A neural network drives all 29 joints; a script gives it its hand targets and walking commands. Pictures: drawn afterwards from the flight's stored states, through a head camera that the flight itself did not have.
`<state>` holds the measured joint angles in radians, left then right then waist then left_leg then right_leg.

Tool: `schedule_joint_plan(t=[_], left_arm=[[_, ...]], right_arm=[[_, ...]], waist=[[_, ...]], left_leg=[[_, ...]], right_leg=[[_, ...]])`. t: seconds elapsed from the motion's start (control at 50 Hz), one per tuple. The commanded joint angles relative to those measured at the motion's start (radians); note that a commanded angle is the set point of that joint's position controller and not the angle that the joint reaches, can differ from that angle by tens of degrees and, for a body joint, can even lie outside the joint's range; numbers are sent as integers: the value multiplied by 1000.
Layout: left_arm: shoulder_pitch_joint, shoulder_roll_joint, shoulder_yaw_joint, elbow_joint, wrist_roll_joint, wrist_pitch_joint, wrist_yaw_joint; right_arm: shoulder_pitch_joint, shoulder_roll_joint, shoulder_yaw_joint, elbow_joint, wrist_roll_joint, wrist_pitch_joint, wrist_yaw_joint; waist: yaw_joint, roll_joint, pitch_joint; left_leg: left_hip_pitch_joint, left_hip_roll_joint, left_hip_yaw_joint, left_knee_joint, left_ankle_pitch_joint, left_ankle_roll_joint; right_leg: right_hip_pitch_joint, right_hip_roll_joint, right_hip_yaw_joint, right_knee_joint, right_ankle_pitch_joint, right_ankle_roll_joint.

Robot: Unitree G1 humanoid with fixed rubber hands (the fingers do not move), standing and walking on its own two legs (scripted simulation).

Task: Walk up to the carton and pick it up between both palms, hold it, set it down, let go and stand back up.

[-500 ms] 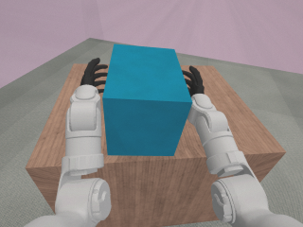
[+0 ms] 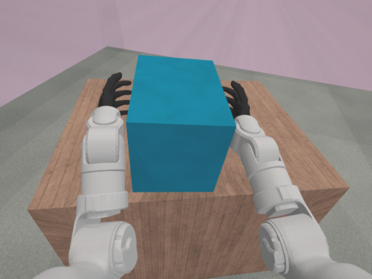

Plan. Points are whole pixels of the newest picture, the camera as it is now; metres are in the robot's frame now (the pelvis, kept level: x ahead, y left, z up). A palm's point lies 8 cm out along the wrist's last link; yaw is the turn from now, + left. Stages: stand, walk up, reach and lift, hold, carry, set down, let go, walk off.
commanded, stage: hold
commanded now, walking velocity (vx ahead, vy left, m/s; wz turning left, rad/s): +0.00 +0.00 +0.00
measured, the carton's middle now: (175, 122) +0.39 +0.01 +0.18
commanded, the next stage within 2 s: set down in 1.62 s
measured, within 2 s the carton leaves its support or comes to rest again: neither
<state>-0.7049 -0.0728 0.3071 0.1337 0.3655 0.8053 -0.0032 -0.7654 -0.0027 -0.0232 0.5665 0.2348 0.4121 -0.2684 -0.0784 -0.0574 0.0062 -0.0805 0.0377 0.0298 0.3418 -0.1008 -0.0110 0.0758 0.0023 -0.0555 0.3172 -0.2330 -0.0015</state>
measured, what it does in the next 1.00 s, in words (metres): stands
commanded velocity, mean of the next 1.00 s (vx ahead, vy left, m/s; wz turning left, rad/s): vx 0.00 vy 0.00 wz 0.00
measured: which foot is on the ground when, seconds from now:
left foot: down 0.00-1.00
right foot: down 0.00-1.00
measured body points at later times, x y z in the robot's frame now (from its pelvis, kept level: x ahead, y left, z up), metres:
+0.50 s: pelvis +0.01 +0.00 +0.00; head -0.06 +0.02 +0.44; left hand +0.37 +0.14 +0.22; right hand +0.38 -0.13 +0.21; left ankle +0.07 +0.13 -0.75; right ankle -0.02 -0.11 -0.75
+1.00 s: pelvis +0.00 +0.00 +0.00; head -0.06 +0.02 +0.44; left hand +0.37 +0.14 +0.23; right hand +0.37 -0.13 +0.21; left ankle +0.07 +0.13 -0.75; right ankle -0.02 -0.11 -0.75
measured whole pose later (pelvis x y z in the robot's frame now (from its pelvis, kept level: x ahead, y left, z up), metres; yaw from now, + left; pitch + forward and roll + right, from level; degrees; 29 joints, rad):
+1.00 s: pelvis +0.00 +0.00 +0.00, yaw +1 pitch -10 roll -1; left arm -0.69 -0.07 0.30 0.10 0.37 0.82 -0.02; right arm -0.74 -0.01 -0.01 0.52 0.26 0.42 -0.29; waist -0.09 -0.05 0.03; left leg -0.07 0.04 0.01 0.35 -0.11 -0.02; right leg 0.10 0.01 -0.07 0.32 -0.24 0.00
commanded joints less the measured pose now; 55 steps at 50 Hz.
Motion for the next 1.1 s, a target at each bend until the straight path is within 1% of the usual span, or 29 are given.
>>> schedule_joint_plan(t=[0.0, 0.1, 0.24, 0.34, 0.5, 0.74, 0.76, 0.78, 0.8, 0.82, 0.84, 0.86, 0.88, 0.9, 0.92, 0.96, 0.98, 1.0, 1.02, 1.04, 1.06, 1.08], left_arm=[[-651, -551, -508, -87, -165, -56, -133], [-631, -539, -515, -114, -161, -53, -145], [-623, -539, -540, -156, -168, -54, -147], [-617, -537, -539, -158, -169, -52, -147], [-620, -534, -522, -134, -166, -46, -151], [-640, -536, -513, -111, -163, -49, -151], [-637, -546, -527, -116, -172, -49, -154], [-658, -560, -550, -158, -189, -53, -154], [-657, -555, -559, -158, -189, -50, -151], [-656, -549, -555, -137, -188, -47, -151], [-648, -543, -548, -142, -188, -48, -152], [-647, -544, -543, -136, -186, -47, -152], [-654, -533, -525, -113, -176, -46, -152], [-662, -524, -506, -101, -172, -47, -153], [-667, -539, -516, -111, -176, -48, -149], [-651, -543, -511, -83, -173, -46, -146], [-649, -539, -503, -66, -171, -46, -147], [-659, -550, -517, -89, -182, -52, -146], [-662, -541, -512, -83, -181, -54, -147], [-675, -547, -523, -110, -193, -59, -146], [-684, -547, -527, -111, -196, -62, -144], [-691, -543, -519, -96, -190, -60, -143]], right_arm=[[-879, 571, 368, -341, 87, -79, 78], [-841, 570, 383, -350, 101, -70, 65], [-833, 578, 409, -396, 113, -66, 57], [-831, 581, 418, -407, 110, -63, 56], [-837, 580, 406, -394, 97, -60, 58], [-850, 577, 382, -365, 88, -65, 64], [-809, 576, 378, -358, 103, -63, 61], [-832, 573, 398, -400, 127, -70, 60], [-829, 566, 405, -405, 137, -67, 56], [-838, 555, 399, -404, 133, -64, 54], [-821, 564, 403, -402, 134, -57, 51], [-821, 563, 400, -396, 128, -54, 52], [-812, 560, 385, -364, 119, -49, 55], [-820, 564, 381, -350, 112, -47, 61], [-839, 569, 382, -371, 114, -55, 67], [-862, 570, 385, -382, 116, -61, 70], [-876, 576, 390, -388, 115, -63, 68], [-871, 582, 393, -394, 118, -65, 66], [-865, 582, 395, -384, 120, -62, 63], [-882, 595, 411, -417, 130, -67, 61], [-873, 592, 411, -408, 131, -65, 59], [-871, 584, 403, -383, 126, -61, 60]], waist=[[-20, 86, -380], [-32, 93, -364], [-30, 99, -361], [-23, 88, -351], [-17, 73, -339], [-21, 83, -344], [-34, 105, -325], [-31, 123, -387], [-38, 132, -383], [-38, 128, -366], [-37, 110, -358], [-35, 107, -345], [-31, 102, -315], [-19, 89, -308], [-14, 97, -337], [-5, 91, -345], [-2, 78, -339], [-11, 78, -361], [-12, 71, -358], [-7, 70, -390], [-12, 80, -394], [-10, 88, -364]], left_leg=[[335, -56, -4, 12, 173, 4], [333, -65, -6, 16, 195, -6], [342, -67, -13, 24, 227, -14], [339, -65, -11, 19, 210, -10], [327, -63, -4, 5, 164, 1], [321, -60, -2, 1, 143, 4], [324, -57, -4, 16, 195, -9], [348, -56, -10, 39, 258, -21], [358, -58, -13, 51, 287, -28], [354, -60, -14, 50, 263, -28], [348, -59, -14, 44, 250, -21], [336, -59, -15, 32, 218, -17], [312, -60, -10, 15, 166, -12], [294, -59, -5, 1, 131, -2], [295, -55, -6, -2, 132, -4], [301, -53, -4, 5, 151, 0], [299, -56, -2, 10, 155, 4], [317, -54, -7, 15, 175, 2], [322, -56, -8, 19, 183, 4], [329, -58, -10, 28, 205, 4], [330, -61, -11, 31, 202, 2], [320, -60, -10, 22, 176, 2]], right_leg=[[-165, 51, -17, -80, 207, 75], [-138, 45, -17, -71, 272, 89], [-128, 47, -21, -65, 311, 91], [-136, 49, -21, -68, 295, 90], [-146, 49, -19, -76, 252, 87], [-159, 46, -20, -79, 218, 84], [-150, 50, -24, -78, 254, 75], [-131, 56, -27, -65, 293, 72], [-124, 58, -27, -66, 312, 72], [-136, 54, -26, -73, 287, 74], [-130, 53, -23, -71, 288, 78], [-142, 50, -24, -74, 259, 78], [-158, 47, -22, -81, 205, 77], [-161, 44, -21, -83, 173, 77], [-160, 48, -23, -79, 163, 71], [-157, 51, -22, -82, 169, 68], [-154, 50, -21, -85, 179, 71], [-156, 53, -21, -79, 202, 74], [-150, 52, -21, -81, 217, 77], [-144, 52, -18, -75, 246, 80], [-144, 49, -15, -75, 246, 81], [-159, 48, -16, -79, 213, 79]])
